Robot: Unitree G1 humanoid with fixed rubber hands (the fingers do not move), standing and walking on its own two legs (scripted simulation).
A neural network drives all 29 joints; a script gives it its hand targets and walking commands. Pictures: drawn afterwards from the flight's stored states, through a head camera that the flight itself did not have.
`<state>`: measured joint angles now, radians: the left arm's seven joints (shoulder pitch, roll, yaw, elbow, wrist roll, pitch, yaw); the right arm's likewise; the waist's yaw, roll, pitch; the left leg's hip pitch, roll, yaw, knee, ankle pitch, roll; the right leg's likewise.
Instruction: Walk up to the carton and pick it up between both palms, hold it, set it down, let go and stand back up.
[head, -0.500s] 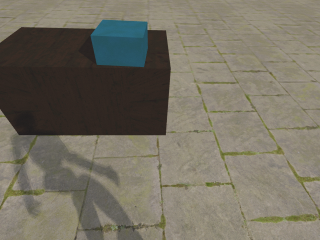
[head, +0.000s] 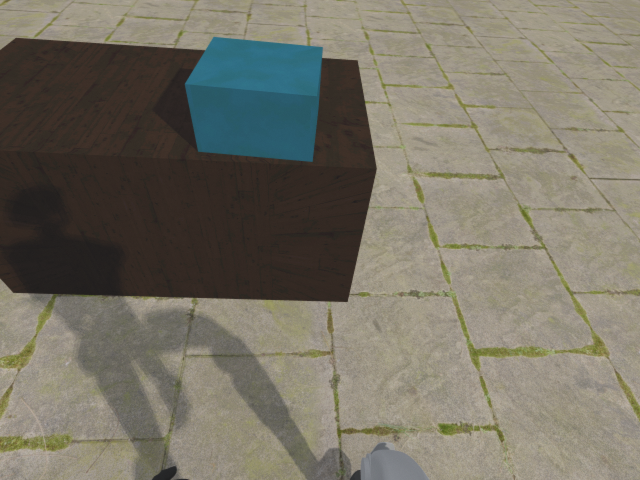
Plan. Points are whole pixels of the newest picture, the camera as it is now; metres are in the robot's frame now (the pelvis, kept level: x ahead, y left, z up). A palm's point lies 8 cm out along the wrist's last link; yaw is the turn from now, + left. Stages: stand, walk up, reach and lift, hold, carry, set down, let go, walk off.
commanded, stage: walk up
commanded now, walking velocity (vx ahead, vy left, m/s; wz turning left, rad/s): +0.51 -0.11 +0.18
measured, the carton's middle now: (262, 98) +1.06 +0.08 -0.05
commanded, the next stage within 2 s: none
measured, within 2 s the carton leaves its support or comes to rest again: neither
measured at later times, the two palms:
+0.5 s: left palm out of the picture +0.18 +0.17 -0.13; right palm (448, 317) +0.42 -0.26 -0.13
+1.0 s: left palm (161, 283) +0.53 +0.26 -0.15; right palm (429, 307) +0.43 -0.22 -0.11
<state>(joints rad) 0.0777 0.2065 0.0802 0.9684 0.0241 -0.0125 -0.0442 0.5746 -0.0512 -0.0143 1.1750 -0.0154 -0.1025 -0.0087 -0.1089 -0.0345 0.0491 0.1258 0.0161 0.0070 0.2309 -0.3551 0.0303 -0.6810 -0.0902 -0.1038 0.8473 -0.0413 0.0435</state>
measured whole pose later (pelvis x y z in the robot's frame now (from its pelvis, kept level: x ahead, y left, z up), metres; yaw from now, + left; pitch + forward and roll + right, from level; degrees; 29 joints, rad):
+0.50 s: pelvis +0.29 -0.04 +0.00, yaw +2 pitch -1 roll -1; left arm 0.46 0.12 0.05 1.12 0.03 -0.09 0.01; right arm 0.08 -0.20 -0.06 0.99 -0.04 -0.02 0.02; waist 0.06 0.04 0.07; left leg -0.62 0.11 0.03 0.99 -0.19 -0.02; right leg -0.12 0.01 -0.18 0.40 -0.27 -0.05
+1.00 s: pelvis +0.47 +0.02 +0.01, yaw +2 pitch -2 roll -2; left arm 0.17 0.24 0.08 1.02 0.04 0.01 0.01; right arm 0.37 -0.15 -0.06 1.08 -0.04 -0.07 -0.01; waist -0.05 -0.08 0.07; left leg -0.19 0.06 0.10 0.38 -0.17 0.02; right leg -0.49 -0.09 -0.05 1.02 -0.28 0.04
